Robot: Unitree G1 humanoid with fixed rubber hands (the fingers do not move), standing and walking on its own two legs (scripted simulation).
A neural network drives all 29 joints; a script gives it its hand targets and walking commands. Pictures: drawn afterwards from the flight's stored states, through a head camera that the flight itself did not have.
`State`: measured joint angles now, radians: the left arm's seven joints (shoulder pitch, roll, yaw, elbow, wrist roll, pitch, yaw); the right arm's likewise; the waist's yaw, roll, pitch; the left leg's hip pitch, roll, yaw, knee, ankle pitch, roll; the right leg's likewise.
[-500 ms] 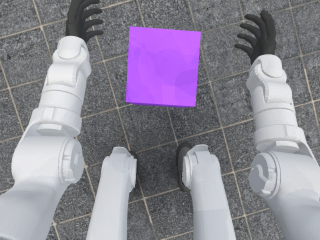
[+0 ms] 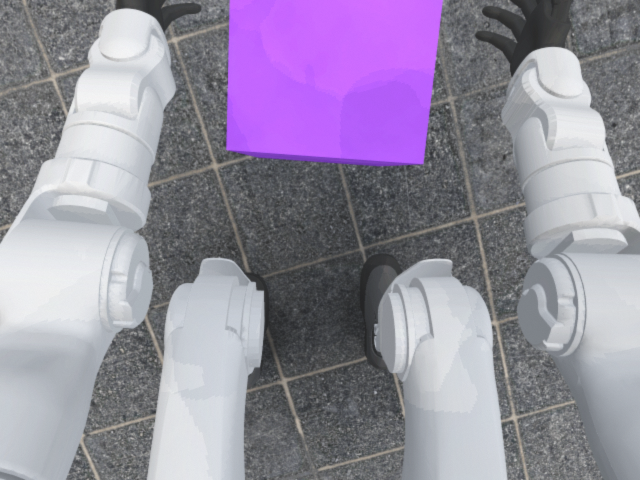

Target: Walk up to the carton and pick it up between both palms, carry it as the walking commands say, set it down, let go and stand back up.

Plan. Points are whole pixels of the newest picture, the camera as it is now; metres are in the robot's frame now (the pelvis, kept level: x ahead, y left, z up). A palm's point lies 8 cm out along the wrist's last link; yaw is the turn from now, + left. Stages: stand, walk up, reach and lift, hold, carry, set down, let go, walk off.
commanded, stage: reach and lift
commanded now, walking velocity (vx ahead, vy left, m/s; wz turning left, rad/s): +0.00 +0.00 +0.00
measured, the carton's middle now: (327, 76) +0.53 -0.02 -0.29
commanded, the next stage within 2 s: none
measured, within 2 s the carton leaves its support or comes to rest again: leaves its support in 1.50 s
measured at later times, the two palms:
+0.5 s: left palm (170, 39) +0.55 +0.15 -0.22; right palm (504, 64) +0.52 -0.21 -0.22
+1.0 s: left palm (195, 37) +0.55 +0.13 -0.22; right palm (470, 60) +0.53 -0.17 -0.22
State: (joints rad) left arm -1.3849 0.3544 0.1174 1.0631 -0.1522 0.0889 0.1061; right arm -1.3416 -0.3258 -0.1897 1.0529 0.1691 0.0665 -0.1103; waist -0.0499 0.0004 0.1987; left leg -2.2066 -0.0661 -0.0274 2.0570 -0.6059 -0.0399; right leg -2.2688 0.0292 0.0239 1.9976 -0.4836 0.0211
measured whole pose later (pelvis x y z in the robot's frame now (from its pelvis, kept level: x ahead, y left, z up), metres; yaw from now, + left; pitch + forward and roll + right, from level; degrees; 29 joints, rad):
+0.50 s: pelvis +0.00 +0.00 -0.04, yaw +0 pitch +38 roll -1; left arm -1.46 0.37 0.02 1.11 -0.21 0.06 0.11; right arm -1.43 -0.36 -0.15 1.16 0.24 0.01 -0.11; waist -0.05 0.00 0.36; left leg -2.25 -0.07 -0.02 2.22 -0.62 -0.03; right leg -2.30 0.00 0.01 2.15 -0.51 0.02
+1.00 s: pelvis -0.01 +0.00 -0.04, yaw +1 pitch +38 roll +0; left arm -1.52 0.31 0.01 1.14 -0.18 0.05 0.14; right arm -1.48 -0.29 -0.13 1.18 0.21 0.01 -0.13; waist -0.05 0.00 0.38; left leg -2.24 -0.06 -0.02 2.20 -0.61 -0.03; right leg -2.29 0.00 0.01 2.14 -0.50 0.02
